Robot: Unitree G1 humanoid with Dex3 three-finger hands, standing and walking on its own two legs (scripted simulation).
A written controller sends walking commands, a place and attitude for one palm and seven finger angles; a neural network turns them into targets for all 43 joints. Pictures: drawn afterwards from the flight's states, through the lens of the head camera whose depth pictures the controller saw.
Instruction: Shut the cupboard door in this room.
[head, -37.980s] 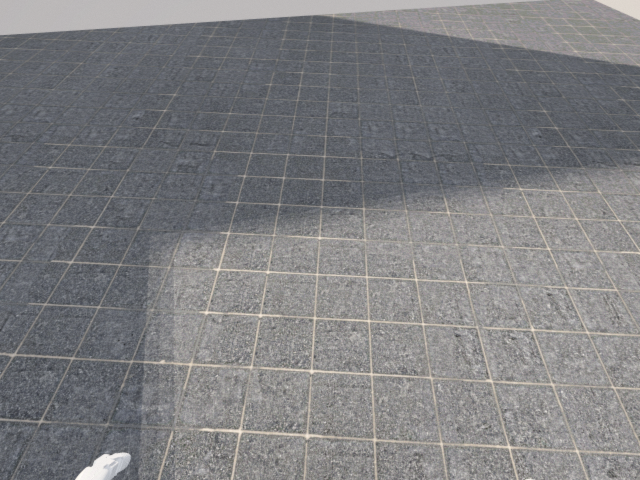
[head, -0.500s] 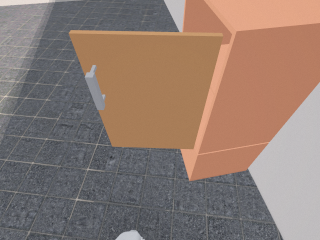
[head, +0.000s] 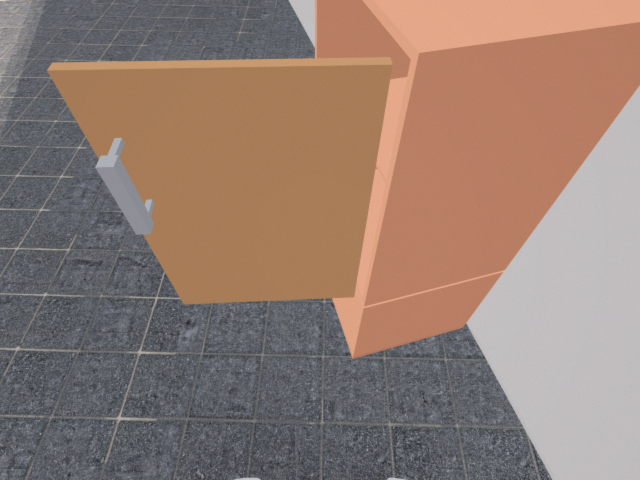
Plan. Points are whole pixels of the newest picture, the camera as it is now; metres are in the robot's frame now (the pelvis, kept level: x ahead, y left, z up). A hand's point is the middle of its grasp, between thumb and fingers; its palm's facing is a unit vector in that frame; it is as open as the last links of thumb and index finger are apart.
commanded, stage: come to a stop and stand still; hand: left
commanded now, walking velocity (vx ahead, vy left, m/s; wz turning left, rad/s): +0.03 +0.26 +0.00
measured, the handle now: (131, 188) +0.48 +0.32 +0.05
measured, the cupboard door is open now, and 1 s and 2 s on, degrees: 77 77 77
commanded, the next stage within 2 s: look again from close up in 1.50 s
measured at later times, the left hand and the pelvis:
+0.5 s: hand out of the picture -0.04 +0.21 -0.16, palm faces +0.09 -0.96 -0.25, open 7.4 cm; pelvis -0.04 +0.01 +0.01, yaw +1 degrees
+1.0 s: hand out of the picture +0.07 +0.20 -0.17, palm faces -0.02 -0.98 -0.21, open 7.3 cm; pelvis +0.00 +0.02 +0.00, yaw +0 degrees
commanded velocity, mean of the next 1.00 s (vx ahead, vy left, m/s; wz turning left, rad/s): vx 0.05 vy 0.01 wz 0.00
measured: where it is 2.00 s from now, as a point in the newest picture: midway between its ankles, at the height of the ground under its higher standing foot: outside the picture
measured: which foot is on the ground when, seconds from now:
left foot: down 0.00-0.02, up 0.04-0.50, down 0.52-1.00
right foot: up 0.00-0.00, down 0.02-0.52, up 0.54-0.94, down 0.96-1.00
